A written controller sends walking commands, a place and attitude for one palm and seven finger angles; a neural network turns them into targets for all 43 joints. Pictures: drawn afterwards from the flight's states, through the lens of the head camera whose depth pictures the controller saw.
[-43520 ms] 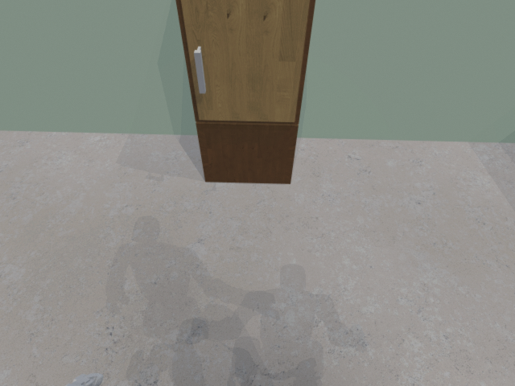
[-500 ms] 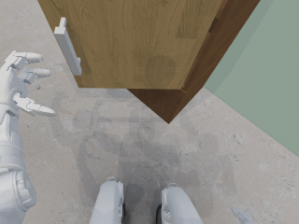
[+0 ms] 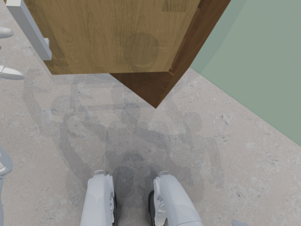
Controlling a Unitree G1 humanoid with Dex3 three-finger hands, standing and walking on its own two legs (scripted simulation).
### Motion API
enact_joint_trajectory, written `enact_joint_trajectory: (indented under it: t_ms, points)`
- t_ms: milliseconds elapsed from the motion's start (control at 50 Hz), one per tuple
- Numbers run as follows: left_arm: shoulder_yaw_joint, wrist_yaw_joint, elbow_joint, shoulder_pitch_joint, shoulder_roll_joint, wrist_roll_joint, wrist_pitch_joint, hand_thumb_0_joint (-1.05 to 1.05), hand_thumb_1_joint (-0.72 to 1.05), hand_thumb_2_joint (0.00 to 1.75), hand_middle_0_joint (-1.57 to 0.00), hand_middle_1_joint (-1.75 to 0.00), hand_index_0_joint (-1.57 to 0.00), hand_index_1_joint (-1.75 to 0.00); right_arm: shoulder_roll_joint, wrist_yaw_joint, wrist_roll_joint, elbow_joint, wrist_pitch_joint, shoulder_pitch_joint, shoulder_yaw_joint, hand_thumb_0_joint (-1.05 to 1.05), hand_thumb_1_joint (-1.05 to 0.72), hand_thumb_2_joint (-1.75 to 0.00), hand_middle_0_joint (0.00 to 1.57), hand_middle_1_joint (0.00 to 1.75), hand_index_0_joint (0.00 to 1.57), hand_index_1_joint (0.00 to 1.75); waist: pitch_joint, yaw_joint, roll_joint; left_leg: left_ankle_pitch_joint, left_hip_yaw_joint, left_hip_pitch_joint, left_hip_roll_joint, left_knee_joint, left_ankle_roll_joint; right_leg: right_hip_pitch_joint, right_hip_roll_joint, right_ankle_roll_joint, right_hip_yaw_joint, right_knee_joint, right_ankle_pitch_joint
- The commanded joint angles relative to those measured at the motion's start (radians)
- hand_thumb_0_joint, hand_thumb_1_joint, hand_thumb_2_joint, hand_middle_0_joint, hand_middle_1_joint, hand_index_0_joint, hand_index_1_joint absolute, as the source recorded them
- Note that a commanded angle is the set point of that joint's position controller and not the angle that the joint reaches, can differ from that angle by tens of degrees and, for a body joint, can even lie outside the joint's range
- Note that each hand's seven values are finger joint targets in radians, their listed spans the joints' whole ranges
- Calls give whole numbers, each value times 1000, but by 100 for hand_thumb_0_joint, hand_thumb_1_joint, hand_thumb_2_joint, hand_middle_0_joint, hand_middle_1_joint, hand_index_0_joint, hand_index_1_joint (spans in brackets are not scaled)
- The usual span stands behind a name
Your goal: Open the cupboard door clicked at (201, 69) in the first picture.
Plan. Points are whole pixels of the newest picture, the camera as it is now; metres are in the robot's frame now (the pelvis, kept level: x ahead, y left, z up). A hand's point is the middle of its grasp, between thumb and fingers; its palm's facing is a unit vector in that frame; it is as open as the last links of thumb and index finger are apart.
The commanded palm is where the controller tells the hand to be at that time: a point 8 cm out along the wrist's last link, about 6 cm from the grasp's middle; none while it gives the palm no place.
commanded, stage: move the hooked fingers beside the handle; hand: left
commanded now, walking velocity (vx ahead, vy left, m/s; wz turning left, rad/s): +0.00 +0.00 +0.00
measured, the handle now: (34, 26) +0.57 +0.25 +0.06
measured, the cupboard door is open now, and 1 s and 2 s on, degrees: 44 44 44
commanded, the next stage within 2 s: slide the fingers in behind the handle in 0.82 s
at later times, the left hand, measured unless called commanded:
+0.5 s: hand out of the picture +0.51 +0.31 +0.06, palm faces +0.07 -1.00 -0.03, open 14.0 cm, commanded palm +0.50 +0.33 +0.06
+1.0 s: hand out of the picture +0.50 +0.31 +0.06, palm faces +0.07 -1.00 -0.03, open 14.0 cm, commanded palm +0.50 +0.32 +0.06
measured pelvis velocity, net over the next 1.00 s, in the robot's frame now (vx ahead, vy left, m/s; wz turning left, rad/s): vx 0.00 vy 0.01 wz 0.00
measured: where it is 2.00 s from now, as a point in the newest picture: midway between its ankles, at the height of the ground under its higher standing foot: (134, 219)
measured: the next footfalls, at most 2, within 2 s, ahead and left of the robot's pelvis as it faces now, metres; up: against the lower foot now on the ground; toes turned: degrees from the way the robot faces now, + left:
none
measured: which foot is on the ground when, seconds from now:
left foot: down 0.00-1.00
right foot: down 0.00-1.00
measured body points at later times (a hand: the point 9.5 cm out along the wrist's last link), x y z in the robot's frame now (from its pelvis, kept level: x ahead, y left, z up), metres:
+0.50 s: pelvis +0.01 +0.01 +0.01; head +0.19 +0.06 +0.41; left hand +0.50 +0.37 +0.06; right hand +0.04 -0.26 -0.09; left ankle +0.06 +0.10 -0.58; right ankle +0.03 -0.12 -0.58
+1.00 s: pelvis +0.00 +0.01 +0.01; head +0.18 +0.06 +0.41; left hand +0.49 +0.36 +0.06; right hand +0.05 -0.27 -0.09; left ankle +0.06 +0.10 -0.58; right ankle +0.03 -0.12 -0.58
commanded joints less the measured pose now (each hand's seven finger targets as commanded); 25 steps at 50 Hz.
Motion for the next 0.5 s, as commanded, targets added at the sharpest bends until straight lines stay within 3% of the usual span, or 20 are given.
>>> enact_joint_trajectory:
  t_ms: [0, 20, 60, 100, 140, 180, 240, 280, 320, 360, 400, 440, 480]
  points:
    - [28, 8, -191, -429, 342, -13, -43, 0, -50, 30, -30, -120, -30, -120, -213, -16, -11, -38, -11, 185, -70, 0, -90, -90, 20, 30, 20, 30, -573, -17, 233, 337, -85, 620, -18, -127, 14, 40, 15, -22, 34, -163, 225]
    - [50, 8, -188, -399, 371, -6, -37, 0, -50, 30, -30, -120, -30, -120, -214, -16, -12, -42, -7, 192, -69, 0, -90, -90, 20, 30, 20, 30, -587, 0, 239, 355, -87, 626, -16, -128, 11, 54, 16, -23, 31, -158, 234]
    - [27, 4, -187, -355, 323, -5, -26, 0, -50, 30, -30, -120, -30, -120, -211, -9, -14, -53, -1, 199, -71, 0, -90, -90, 20, 30, 20, 30, -604, 2, 253, 405, -99, 673, -14, -134, 7, 29, 17, -27, 21, -149, 253]
    - [28, 3, -195, -346, 323, -9, -15, 0, -50, 30, -30, -120, -30, -120, -212, -6, -13, -55, 9, 197, -71, 0, -90, -90, 20, 30, 20, 30, -593, 2, 237, 387, -96, 662, -11, -135, 6, 33, 17, -22, 22, -157, 248]
    - [73, 9, -258, -356, 376, -13, -18, 0, -50, 30, -30, -120, -30, -120, -212, -6, -16, -59, 13, 202, -73, 0, -90, -90, 20, 30, 20, 30, -637, 18, 247, 413, -91, 665, -11, -136, 8, 81, 18, -21, 26, -155, 272]
    - [86, 11, -291, -347, 375, -16, -26, 0, -50, 30, -30, -120, -30, -120, -209, 2, -17, -55, 14, 205, -77, 0, -90, -90, 20, 30, 20, 30, -666, 25, 262, 449, -97, 701, -9, -137, 4, 78, 20, -23, 23, -154, 288]
    - [100, 15, -294, -335, 381, -18, -30, 0, -50, 30, -30, -120, -30, -120, -205, 3, -15, -46, 14, 202, -80, 0, -90, -90, 20, 30, 20, 30, -630, 16, 226, 418, -82, 660, -10, -137, 11, 107, 23, -19, 32, -170, 286]
    - [75, 17, -336, -376, 354, -16, -44, 0, -50, 30, -30, -120, -30, -120, -204, 5, -17, -35, 12, 204, -82, 0, -90, -90, 20, 30, 20, 30, -641, 12, 280, 437, -101, 730, -6, -151, 2, 68, 22, -24, 24, -170, 275]
    - [58, 16, -306, -344, 322, -19, -40, 0, -50, 30, -30, -120, -30, -120, -203, 6, -15, -31, 12, 199, -85, 0, -90, -90, 20, 30, 20, 30, -604, 5, 254, 399, -104, 727, -5, -163, 1, 54, 22, -24, 21, -184, 251]
    - [22, 10, -301, -348, 272, -27, -41, 0, -50, 30, -30, -120, -30, -120, -198, 6, -15, -27, 9, 203, -85, 0, -90, -90, 20, 30, 20, 30, -596, 1, 269, 415, -109, 746, -9, -167, 1, 44, 21, -27, 20, -186, 258]
    - [13, 10, -281, -327, 260, -26, -34, 0, -50, 30, -30, -120, -30, -120, -201, 4, -14, -25, 13, 202, -86, 0, -90, -90, 20, 30, 20, 30, -575, 1, 259, 408, -111, 755, -7, -178, -2, 36, 20, -26, 16, -195, 252]
    - [-22, 12, -258, -341, 218, -29, -29, 0, -50, 30, -30, -120, -30, -120, -198, 3, -13, -24, 12, 195, -85, 0, -90, -90, 20, 30, 20, 30, -539, -14, 233, 371, -111, 732, -9, -182, 1, 27, 19, -25, 15, -202, 239]
    - [0, 17, -239, -331, 242, -33, -34, 0, -50, 30, -30, -120, -30, -120, -200, 0, -12, -28, 12, 193, -82, 0, -90, -90, 20, 30, 20, 30, -525, -8, 229, 375, -104, 717, -11, -181, 2, 34, 18, -26, 15, -199, 243]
